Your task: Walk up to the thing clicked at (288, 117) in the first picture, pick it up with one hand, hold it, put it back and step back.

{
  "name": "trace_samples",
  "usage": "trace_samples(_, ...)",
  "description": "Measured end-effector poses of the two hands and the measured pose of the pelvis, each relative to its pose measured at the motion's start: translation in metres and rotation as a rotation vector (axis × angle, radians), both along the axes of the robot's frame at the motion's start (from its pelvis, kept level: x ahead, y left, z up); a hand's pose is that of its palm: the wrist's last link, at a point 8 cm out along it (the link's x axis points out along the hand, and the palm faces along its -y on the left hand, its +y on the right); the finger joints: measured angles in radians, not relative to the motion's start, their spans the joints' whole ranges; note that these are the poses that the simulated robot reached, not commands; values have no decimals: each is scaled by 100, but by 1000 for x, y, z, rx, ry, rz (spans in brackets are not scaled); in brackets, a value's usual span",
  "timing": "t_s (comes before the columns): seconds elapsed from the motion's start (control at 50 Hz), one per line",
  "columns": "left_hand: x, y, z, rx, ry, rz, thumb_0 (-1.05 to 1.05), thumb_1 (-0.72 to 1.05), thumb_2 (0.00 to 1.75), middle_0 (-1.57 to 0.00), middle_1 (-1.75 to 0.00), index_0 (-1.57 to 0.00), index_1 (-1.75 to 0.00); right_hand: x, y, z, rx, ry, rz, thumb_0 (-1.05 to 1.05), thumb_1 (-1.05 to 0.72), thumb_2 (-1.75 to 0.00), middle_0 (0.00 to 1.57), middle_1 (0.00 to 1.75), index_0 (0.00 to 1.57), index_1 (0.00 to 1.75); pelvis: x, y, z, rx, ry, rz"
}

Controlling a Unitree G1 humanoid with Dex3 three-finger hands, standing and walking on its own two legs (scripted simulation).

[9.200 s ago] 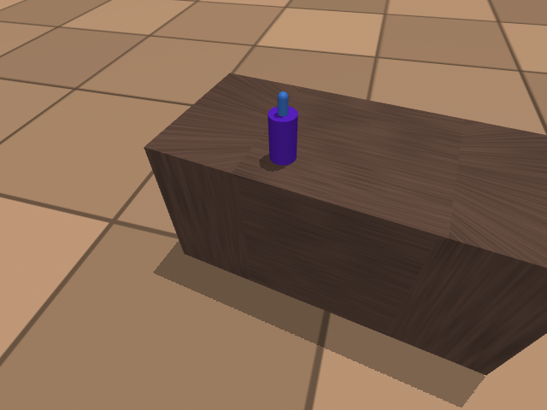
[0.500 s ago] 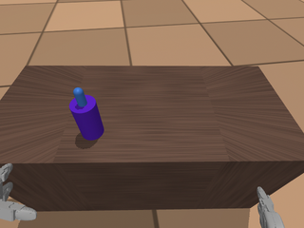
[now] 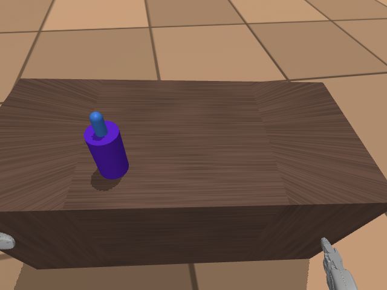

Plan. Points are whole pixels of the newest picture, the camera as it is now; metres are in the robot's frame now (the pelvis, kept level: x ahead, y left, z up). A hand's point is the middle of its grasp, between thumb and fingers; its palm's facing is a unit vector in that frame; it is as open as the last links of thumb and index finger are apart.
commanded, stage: go down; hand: left
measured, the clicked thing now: (105, 143) +0.49 +0.24 -0.02
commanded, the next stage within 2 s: approach in 0.54 s
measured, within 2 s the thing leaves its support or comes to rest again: neither
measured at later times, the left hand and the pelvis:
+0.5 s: hand out of the picture +0.31 +0.40 +0.06, palm faces +0.27 -0.96 -0.12, open 17.6 cm; pelvis -0.01 -0.01 +0.00, yaw +0 degrees
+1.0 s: hand (35, 173) +0.38 +0.36 +0.01, palm faces +0.22 -0.97 +0.06, open 17.6 cm; pelvis -0.01 +0.00 -0.03, yaw -1 degrees
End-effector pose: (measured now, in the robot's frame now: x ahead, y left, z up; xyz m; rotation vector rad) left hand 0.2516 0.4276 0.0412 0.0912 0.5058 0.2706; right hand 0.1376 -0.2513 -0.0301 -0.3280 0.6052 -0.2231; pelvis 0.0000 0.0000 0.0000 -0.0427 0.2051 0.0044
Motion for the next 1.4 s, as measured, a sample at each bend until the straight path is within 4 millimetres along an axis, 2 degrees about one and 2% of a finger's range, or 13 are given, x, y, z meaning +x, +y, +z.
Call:
trace_samples(0.36,12,14,26,-1,-109,30,-1,-59,5,-5,-7,-6,-7,-2,-2,-3,7,17,12,-1,49,-6,6,5,6,5,-5,-5,2,6,0,2)
trace_samples(0.52,23,20,34,1,-149,19,-1,-60,6,-5,-7,-6,-7,-6,-11,-2,-25,22,9,-1,50,-6,6,5,6,5,-11,-8,0,5,16,5)
trace_samples(0.68,36,26,36,-9,-182,21,-1,-60,5,-5,-7,-6,-7,-7,-8,-4,-32,38,14,-1,51,-6,5,5,6,5,-10,-7,-3,-1,40,3)
trace_samples(0.8,50,28,33,-25,-243,18,-1,-60,3,-7,-7,-8,-7,-1,0,-11,-29,47,29,-1,52,-5,5,5,6,5,-7,-4,-8,-8,67,3)
trace_samples(0.88,66,17,16,-49,-306,-7,-1,-61,2,-8,-7,-8,-8,7,10,-21,-17,54,56,-1,53,-5,5,5,6,5,-8,-2,-16,-15,98,3)
trace_samples(0.98,93,-11,-22,-117,-391,-32,-1,-61,2,-8,-7,-8,-8,11,16,-27,-19,46,81,-1,54,-5,6,5,6,5,-10,1,-29,-26,141,-2)
trace_samples(1.08,121,-40,-60,-146,-450,-29,-1,-61,3,-7,-9,-8,-9,1,3,-22,-80,55,64,-1,54,-4,6,5,7,5,-15,2,-41,-35,175,-15)
trace_samples(1.18,144,-57,-88,-132,-490,1,-1,-61,3,-7,-10,-8,-10,-16,-15,-13,-169,78,31,-1,53,-5,6,5,7,5,-21,1,-54,-44,209,-25)
trace_samples(1.26,158,-62,-104,-91,-484,-3,-1,-61,4,-7,-10,-8,-10,-26,-20,-16,-203,97,17,-1,53,-5,6,5,6,5,-27,0,-66,-50,239,-32)
trace_samples(1.4,168,-74,-114,-78,-467,-37,-2,-61,4,-7,-9,-7,-9,-25,-8,-22,-183,47,50,-1,52,-5,6,5,6,5,-33,-1,-81,-54,272,-38)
